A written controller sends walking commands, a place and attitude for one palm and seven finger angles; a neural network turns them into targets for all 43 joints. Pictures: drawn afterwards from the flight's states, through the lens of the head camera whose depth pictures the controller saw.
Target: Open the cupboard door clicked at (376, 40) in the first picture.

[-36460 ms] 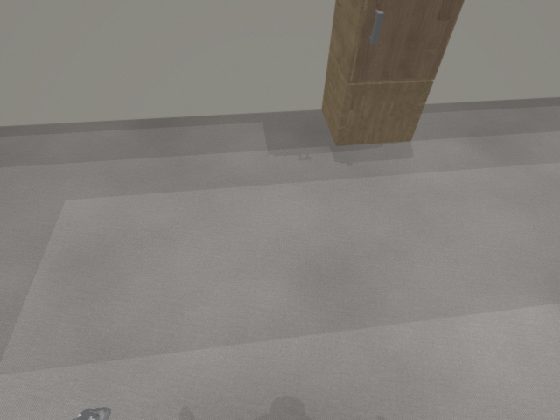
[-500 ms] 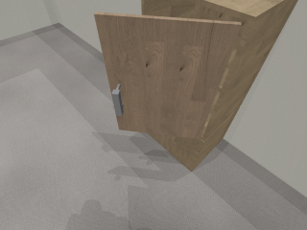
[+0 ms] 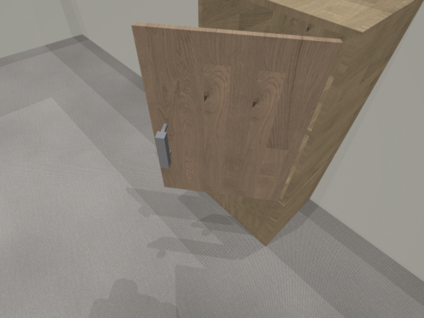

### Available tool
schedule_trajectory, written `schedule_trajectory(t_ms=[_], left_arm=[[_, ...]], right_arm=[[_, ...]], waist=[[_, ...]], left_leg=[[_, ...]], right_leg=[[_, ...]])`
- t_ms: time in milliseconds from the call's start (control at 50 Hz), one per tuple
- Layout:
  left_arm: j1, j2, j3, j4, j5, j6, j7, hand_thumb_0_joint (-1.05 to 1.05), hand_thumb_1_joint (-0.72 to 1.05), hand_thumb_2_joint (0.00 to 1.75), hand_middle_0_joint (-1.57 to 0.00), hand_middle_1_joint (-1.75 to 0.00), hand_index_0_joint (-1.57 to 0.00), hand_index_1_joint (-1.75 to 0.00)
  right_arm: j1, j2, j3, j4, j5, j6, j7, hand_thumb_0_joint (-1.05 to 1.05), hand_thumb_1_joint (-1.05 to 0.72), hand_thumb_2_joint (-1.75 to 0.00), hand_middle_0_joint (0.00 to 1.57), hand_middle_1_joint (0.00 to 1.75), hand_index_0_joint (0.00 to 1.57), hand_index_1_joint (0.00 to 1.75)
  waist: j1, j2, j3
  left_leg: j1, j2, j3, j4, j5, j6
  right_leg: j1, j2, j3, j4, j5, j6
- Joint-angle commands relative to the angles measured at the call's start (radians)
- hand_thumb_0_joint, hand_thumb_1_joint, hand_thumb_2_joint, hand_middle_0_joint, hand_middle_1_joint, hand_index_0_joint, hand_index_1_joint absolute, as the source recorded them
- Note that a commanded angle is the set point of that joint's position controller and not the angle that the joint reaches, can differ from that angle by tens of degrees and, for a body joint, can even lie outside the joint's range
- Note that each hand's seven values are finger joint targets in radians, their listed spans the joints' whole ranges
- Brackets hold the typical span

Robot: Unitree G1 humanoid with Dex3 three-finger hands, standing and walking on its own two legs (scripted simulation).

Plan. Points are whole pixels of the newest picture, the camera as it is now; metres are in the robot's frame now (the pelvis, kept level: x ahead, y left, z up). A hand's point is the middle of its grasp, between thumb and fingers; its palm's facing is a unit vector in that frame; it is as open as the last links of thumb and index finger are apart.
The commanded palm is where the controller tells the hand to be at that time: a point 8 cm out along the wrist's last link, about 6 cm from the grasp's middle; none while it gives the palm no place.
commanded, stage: come to a stop and stand still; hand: left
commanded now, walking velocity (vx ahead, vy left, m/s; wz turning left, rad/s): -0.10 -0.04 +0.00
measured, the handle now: (165, 145) +0.58 +0.19 -0.08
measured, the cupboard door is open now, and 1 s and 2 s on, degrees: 39 39 39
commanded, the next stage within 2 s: look again from close up in 1.18 s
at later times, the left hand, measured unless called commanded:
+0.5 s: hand out of the picture +0.07 +0.18 -0.18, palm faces -0.03 -0.98 -0.20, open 7.4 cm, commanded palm none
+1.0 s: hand out of the picture -0.01 +0.21 -0.16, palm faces -0.02 -0.97 -0.23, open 7.4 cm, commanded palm none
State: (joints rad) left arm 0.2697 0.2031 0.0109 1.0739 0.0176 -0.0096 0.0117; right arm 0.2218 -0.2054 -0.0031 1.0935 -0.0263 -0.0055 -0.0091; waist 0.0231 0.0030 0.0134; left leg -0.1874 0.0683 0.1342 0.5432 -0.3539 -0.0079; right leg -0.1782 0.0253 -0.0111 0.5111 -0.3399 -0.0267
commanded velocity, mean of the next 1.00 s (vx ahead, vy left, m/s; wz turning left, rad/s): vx -0.03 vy -0.02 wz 0.00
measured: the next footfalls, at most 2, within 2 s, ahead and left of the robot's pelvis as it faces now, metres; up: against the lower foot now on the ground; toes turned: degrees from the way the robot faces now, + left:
none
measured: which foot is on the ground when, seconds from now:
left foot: down 0.00-1.00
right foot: down 0.00-1.00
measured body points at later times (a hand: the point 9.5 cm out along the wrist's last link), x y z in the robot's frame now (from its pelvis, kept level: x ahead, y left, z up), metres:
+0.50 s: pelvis +0.01 +0.00 -0.01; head +0.04 +0.01 +0.44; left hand +0.07 +0.23 -0.16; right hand +0.01 -0.23 -0.16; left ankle -0.01 +0.12 -0.74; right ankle -0.01 -0.09 -0.73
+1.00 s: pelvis -0.04 +0.02 +0.00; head -0.05 +0.02 +0.45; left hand -0.01 +0.26 -0.15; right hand -0.01 -0.21 -0.15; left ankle -0.01 +0.12 -0.73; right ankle -0.01 -0.09 -0.73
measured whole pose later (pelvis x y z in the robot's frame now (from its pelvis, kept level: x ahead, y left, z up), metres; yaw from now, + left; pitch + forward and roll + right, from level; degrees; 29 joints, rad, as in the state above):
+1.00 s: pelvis -0.04 +0.02 +0.00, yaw -2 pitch -2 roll +0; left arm 0.30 0.20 -0.01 1.03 0.02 0.01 0.02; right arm 0.27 -0.18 -0.01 1.01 -0.03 0.00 -0.01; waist 0.00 0.00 0.00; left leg -0.23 0.00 0.07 0.48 -0.23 0.03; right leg -0.24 -0.03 -0.06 0.49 -0.22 -0.01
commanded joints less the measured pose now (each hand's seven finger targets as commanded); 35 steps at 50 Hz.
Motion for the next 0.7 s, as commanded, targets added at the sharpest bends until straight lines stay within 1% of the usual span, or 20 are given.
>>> schedule_trajectory(t_ms=[0, 20, 60, 120, 180, 220, 260, 280, 300, 320, 360, 420, 460, 480, 520, 580, 600, 620, 640, 680], left_arm=[[0.044, 0.131, 0.038, -0.039, 0.001, -0.009, 0.016, 0.0, 0.9, 0.9, -0.2, -0.3, -0.2, -0.3], [0.031, 0.101, 0.032, -0.053, 0.003, -0.007, 0.018, 0.0, 0.9, 0.9, -0.2, -0.3, -0.2, -0.3], [0.017, 0.081, 0.027, -0.059, -0.002, -0.002, 0.027, 0.0, 0.9, 0.9, -0.2, -0.3, -0.2, -0.3], [0.005, 0.059, 0.027, -0.063, -0.004, 0.012, 0.031, 0.0, 0.9, 0.9, -0.2, -0.3, -0.2, -0.3], [0.027, 0.054, 0.04, -0.072, 0.001, 0.019, 0.026, 0.0, 0.9, 0.9, -0.2, -0.3, -0.2, -0.3], [0.067, 0.056, 0.048, -0.073, 0.007, 0.018, 0.024, 0.0, 0.9, 0.9, -0.2, -0.3, -0.2, -0.3], [0.112, 0.092, 0.057, -0.07, 0.01, 0.008, 0.03, 0.0, 0.9, 0.9, -0.2, -0.3, -0.2, -0.3], [0.133, 0.117, 0.059, -0.063, 0.009, 0.003, 0.035, 0.0, 0.9, 0.9, -0.2, -0.3, -0.2, -0.3], [0.145, 0.126, 0.056, -0.055, 0.006, -0.001, 0.039, 0.0, 0.9, 0.9, -0.2, -0.3, -0.2, -0.3], [0.137, 0.116, 0.046, -0.052, 0.006, -0.002, 0.041, 0.0, 0.9, 0.9, -0.2, -0.3, -0.2, -0.3], [0.057, 0.117, 0.043, -0.076, 0.012, -0.005, 0.042, 0.0, 0.9, 0.9, -0.2, -0.3, -0.2, -0.3], [-0.042, 0.13, 0.045, -0.105, 0.0, -0.005, 0.035, 0.0, 0.9, 0.9, -0.2, -0.3, -0.2, -0.3], [-0.035, 0.077, 0.036, -0.116, -0.008, 0.003, 0.027, 0.0, 0.9, 0.9, -0.2, -0.3, -0.2, -0.3], [-0.037, 0.07, 0.035, -0.111, -0.004, 0.008, 0.028, 0.0, 0.9, 0.9, -0.2, -0.3, -0.2, -0.3], [-0.026, 0.088, 0.036, -0.088, -0.001, 0.003, 0.022, 0.0, 0.9, 0.9, -0.2, -0.3, -0.2, -0.3], [-0.017, 0.109, 0.032, -0.061, -0.005, -0.011, 0.018, 0.0, 0.9, 0.9, -0.2, -0.3, -0.2, -0.3], [0.106, 0.098, 0.027, -0.024, -0.003, -0.014, 0.064, 0.0, 0.9, 0.9, -0.2, -0.3, -0.2, -0.3], [0.076, 0.148, 0.029, -0.041, 0.006, -0.035, 0.059, 0.0, 0.9, 0.9, -0.2, -0.3, -0.2, -0.3], [0.047, 0.15, 0.028, -0.071, 0.004, -0.041, 0.052, 0.0, 0.9, 0.9, -0.2, -0.3, -0.2, -0.3], [0.008, 0.114, 0.013, -0.093, -0.002, -0.033, 0.044, 0.0, 0.9, 0.9, -0.2, -0.3, -0.2, -0.3]], right_arm=[[0.077, -0.064, -0.01, -0.038, 0.009, -0.03, -0.013, 0.0, -0.9, -0.9, 0.2, 0.3, 0.2, 0.3], [0.119, -0.086, -0.017, -0.017, 0.007, -0.038, -0.019, 0.0, -0.9, -0.9, 0.2, 0.3, 0.2, 0.3], [0.136, -0.124, -0.024, -0.008, 0.011, -0.036, -0.034, 0.0, -0.9, -0.9, 0.2, 0.3, 0.2, 0.3], [0.137, -0.099, -0.027, -0.009, 0.011, -0.026, -0.048, 0.0, -0.9, -0.9, 0.2, 0.3, 0.2, 0.3], [0.122, -0.107, -0.044, -0.025, 0.007, -0.016, -0.052, 0.0, -0.9, -0.9, 0.2, 0.3, 0.2, 0.3], [0.104, -0.098, -0.053, -0.038, 0.008, -0.011, -0.053, 0.0, -0.9, -0.9, 0.2, 0.3, 0.2, 0.3], [0.106, -0.07, -0.058, -0.057, 0.012, -0.006, -0.051, 0.0, -0.9, -0.9, 0.2, 0.3, 0.2, 0.3], [0.106, -0.044, -0.057, -0.063, 0.017, -0.002, -0.048, 0.0, -0.9, -0.9, 0.2, 0.3, 0.2, 0.3], [0.079, -0.007, -0.048, -0.071, 0.022, 0.002, -0.041, 0.0, -0.9, -0.9, 0.2, 0.3, 0.2, 0.3], [0.051, 0.022, -0.043, -0.076, 0.024, 0.004, -0.038, 0.0, -0.9, -0.9, 0.2, 0.3, 0.2, 0.3], [0.051, 0.024, -0.04, -0.07, 0.026, 0.004, -0.034, 0.0, -0.9, -0.9, 0.2, 0.3, 0.2, 0.3], [0.137, 0.015, -0.037, -0.02, 0.022, -0.005, -0.028, 0.0, -0.9, -0.9, 0.2, 0.3, 0.2, 0.3], [0.115, -0.037, -0.033, -0.021, 0.007, -0.018, -0.03, 0.0, -0.9, -0.9, 0.2, 0.3, 0.2, 0.3], [0.082, -0.05, -0.031, -0.034, 0.006, -0.017, -0.027, 0.0, -0.9, -0.9, 0.2, 0.3, 0.2, 0.3], [0.028, -0.064, -0.031, -0.039, 0.009, -0.026, -0.03, 0.0, -0.9, -0.9, 0.2, 0.3, 0.2, 0.3], [0.038, -0.071, -0.027, -0.033, 0.01, -0.031, -0.032, 0.0, -0.9, -0.9, 0.2, 0.3, 0.2, 0.3], [-0.043, -0.099, -0.042, -0.104, 0.025, -0.022, -0.027, 0.0, -0.9, -0.9, 0.2, 0.3, 0.2, 0.3], [-0.007, -0.055, -0.023, -0.142, 0.023, -0.017, -0.02, 0.0, -0.9, -0.9, 0.2, 0.3, 0.2, 0.3], [0.077, -0.033, -0.027, -0.132, 0.021, -0.02, -0.016, 0.0, -0.9, -0.9, 0.2, 0.3, 0.2, 0.3], [0.098, -0.056, -0.033, -0.125, 0.019, -0.019, -0.019, 0.0, -0.9, -0.9, 0.2, 0.3, 0.2, 0.3]], waist=[[-0.031, -0.07, 0.044], [-0.037, 0.043, 0.031], [-0.032, 0.177, -0.004], [-0.038, 0.161, 0.03], [-0.026, 0.134, -0.004], [-0.007, 0.072, -0.019], [0.0, -0.049, -0.079], [0.007, -0.137, -0.112], [0.02, -0.196, -0.112], [0.027, -0.196, -0.1], [-0.004, -0.168, -0.067], [-0.058, -0.119, -0.053], [-0.027, 0.079, -0.018], [-0.015, 0.092, 0.005], [0.003, 0.128, 0.047], [-0.009, 0.051, -0.012], [0.023, 0.075, -0.002], [-0.027, 0.016, -0.029], [-0.058, -0.059, -0.139], [-0.059, -0.066, -0.154]], left_leg=[[0.032, 0.024, -0.047, -0.118, 0.197, 0.011], [0.129, 0.082, -0.082, -0.114, 0.477, 0.033], [0.21, 0.182, -0.137, -0.123, 0.919, 0.093], [0.253, 0.234, -0.147, -0.118, 1.168, 0.139], [0.228, 0.23, -0.121, -0.079, 1.095, 0.141], [0.149, 0.193, -0.089, -0.029, 0.94, 0.11], [0.017, 0.097, -0.025, 0.061, 0.605, 0.047], [-0.064, 0.045, 0.004, 0.124, 0.363, 0.018], [-0.155, -0.012, -0.012, 0.195, -0.021, -0.001], [-0.186, -0.019, -0.041, 0.25, -0.198, -0.002], [-0.181, -0.017, -0.086, 0.238, -0.198, 0.001], [0.025, -0.018, -0.072, -0.084, 0.097, 0.0], [0.029, 0.101, -0.189, -0.147, 0.375, 0.051], [-0.047, 0.118, -0.199, -0.161, 0.371, 0.066], [-0.071, 0.104, -0.195, -0.174, 0.36, 0.069], [0.009, 0.073, -0.158, -0.157, 0.342, 0.042], [-0.026, 0.069, -0.077, 0.097, 0.353, -0.001], [-0.106, 0.011, -0.078, 0.101, 0.235, -0.007], [-0.081, 0.001, -0.098, 0.014, 0.087, 0.007], [0.003, 0.017, -0.126, -0.061, 0.256, 0.016]], right_leg=[[-0.035, -0.161, 0.178, -0.066, 0.429, -0.088], [-0.091, -0.098, 0.097, 0.022, 0.419, -0.049], [-0.135, -0.055, 0.015, 0.089, 0.142, -0.003], [-0.213, -0.066, -0.016, 0.157, -0.075, 0.012], [-0.183, -0.077, -0.043, 0.115, -0.004, 0.006], [-0.095, -0.084, -0.039, 0.044, 0.234, -0.003], [0.038, -0.171, 0.057, 0.058, 0.732, -0.034], [0.11, -0.249, 0.129, 0.051, 0.935, -0.083], [0.158, -0.312, 0.181, 0.015, 1.064, -0.15], [0.151, -0.339, 0.199, -0.016, 1.071, -0.191], [0.087, -0.31, 0.176, -0.035, 0.91, -0.199], [-0.054, -0.213, 0.11, -0.019, 0.538, -0.116], [-0.105, -0.103, 0.049, -0.011, 0.261, -0.015], [-0.052, -0.085, 0.031, -0.016, 0.158, 0.001], [-0.021, -0.091, 0.035, -0.043, 0.181, -0.002], [-0.006, -0.126, 0.061, -0.087, 0.298, -0.016], [-0.026, -0.209, 0.138, -0.093, 0.718, 0.024], [0.081, -0.262, 0.152, -0.059, 1.003, -0.014], [0.137, -0.271, 0.133, -0.009, 1.006, -0.058], [0.1, -0.201, 0.069, 0.015, 0.778, -0.041]])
